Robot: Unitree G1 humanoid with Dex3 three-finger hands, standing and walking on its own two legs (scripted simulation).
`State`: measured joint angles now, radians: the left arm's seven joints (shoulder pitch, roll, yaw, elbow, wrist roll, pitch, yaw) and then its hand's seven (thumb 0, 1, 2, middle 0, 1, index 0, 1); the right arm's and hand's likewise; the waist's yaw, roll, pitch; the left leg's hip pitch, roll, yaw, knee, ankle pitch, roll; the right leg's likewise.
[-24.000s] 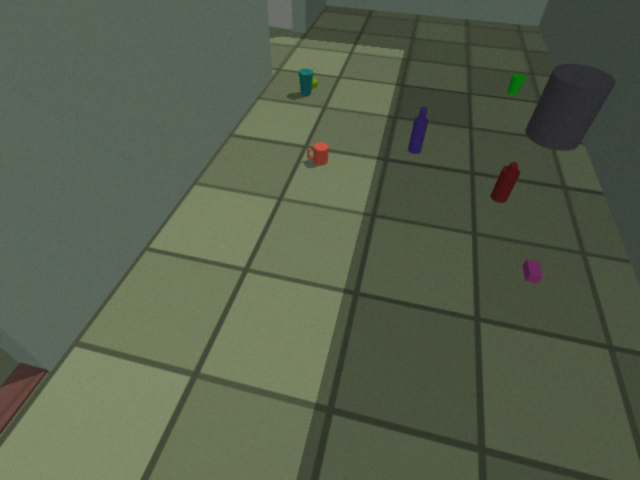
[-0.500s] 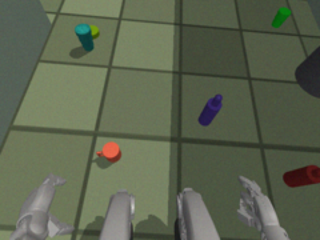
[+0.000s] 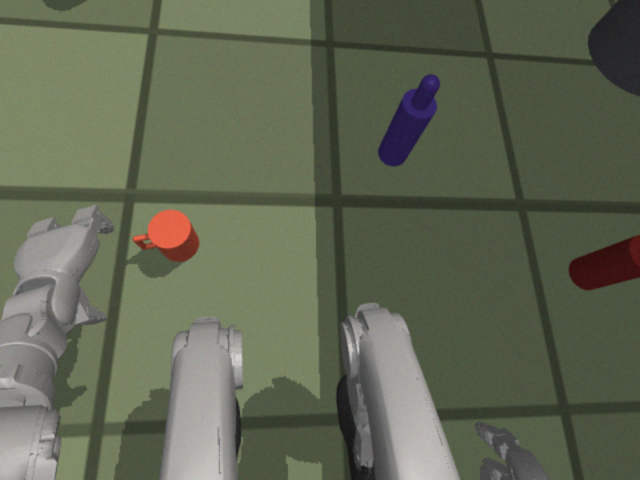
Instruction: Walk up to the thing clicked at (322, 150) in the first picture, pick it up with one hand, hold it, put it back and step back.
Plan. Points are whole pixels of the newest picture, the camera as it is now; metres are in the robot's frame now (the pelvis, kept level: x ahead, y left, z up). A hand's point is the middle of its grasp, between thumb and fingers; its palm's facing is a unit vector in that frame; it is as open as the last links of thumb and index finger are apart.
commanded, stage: rise first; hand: left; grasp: from above
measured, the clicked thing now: (166, 238) +0.53 +0.24 -0.37
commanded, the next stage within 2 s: approach in 0.98 s
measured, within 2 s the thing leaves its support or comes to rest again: neither
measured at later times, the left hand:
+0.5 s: hand (109, 253) +0.45 +0.29 -0.21, palm faces -0.45 -0.03 -0.89, open 13.4 cm
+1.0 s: hand (121, 244) +0.47 +0.28 -0.24, palm faces -0.46 -0.04 -0.89, open 13.8 cm
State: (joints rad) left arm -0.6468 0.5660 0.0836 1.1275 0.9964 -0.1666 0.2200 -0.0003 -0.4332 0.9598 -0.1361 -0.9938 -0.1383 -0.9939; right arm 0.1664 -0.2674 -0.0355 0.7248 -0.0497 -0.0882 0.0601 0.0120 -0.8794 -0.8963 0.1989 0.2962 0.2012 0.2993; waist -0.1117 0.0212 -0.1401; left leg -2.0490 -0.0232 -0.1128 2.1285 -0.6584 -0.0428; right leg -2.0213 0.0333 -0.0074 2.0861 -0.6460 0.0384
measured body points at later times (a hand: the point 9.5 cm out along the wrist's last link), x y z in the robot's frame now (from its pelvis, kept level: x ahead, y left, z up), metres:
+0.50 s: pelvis +0.00 +0.01 -0.05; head +0.23 +0.06 +0.33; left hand +0.47 +0.28 -0.16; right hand +0.06 -0.26 -0.17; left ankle +0.09 +0.14 -0.38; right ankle +0.10 -0.13 -0.38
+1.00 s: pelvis +0.02 +0.01 -0.06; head +0.26 +0.06 +0.31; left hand +0.49 +0.28 -0.19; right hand +0.06 -0.27 -0.17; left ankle +0.09 +0.14 -0.38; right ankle +0.10 -0.13 -0.38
